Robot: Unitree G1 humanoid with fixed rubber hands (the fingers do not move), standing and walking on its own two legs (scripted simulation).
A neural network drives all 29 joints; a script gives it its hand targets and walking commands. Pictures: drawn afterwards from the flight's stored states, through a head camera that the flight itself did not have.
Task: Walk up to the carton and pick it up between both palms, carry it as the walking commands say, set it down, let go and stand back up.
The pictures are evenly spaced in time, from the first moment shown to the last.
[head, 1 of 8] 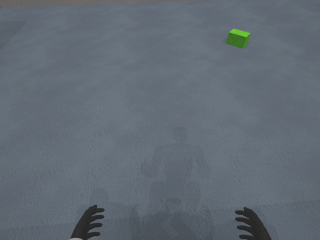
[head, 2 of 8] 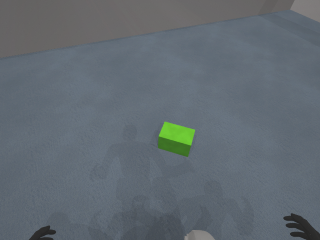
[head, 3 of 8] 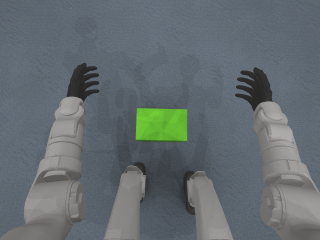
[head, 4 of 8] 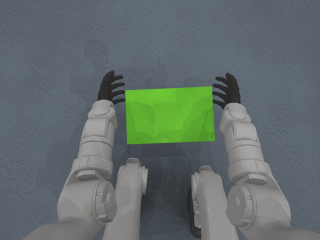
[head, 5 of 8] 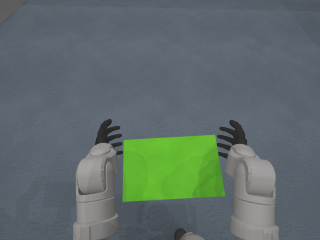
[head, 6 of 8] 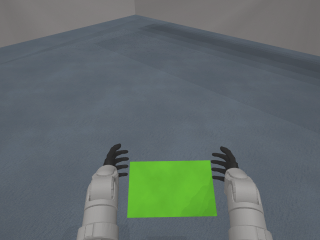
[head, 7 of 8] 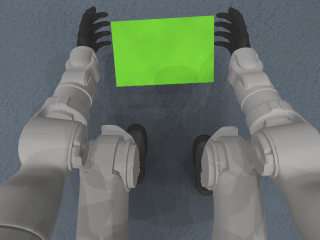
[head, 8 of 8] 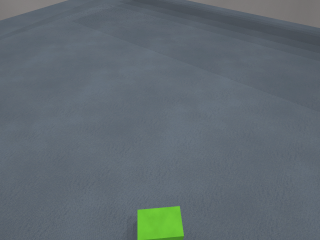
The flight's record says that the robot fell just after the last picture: no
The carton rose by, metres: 0.67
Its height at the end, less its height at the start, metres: +0.00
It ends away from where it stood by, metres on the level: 0.92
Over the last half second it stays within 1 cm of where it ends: yes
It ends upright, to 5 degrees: yes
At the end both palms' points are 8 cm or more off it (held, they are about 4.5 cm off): yes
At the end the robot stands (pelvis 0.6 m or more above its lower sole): yes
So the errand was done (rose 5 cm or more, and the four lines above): yes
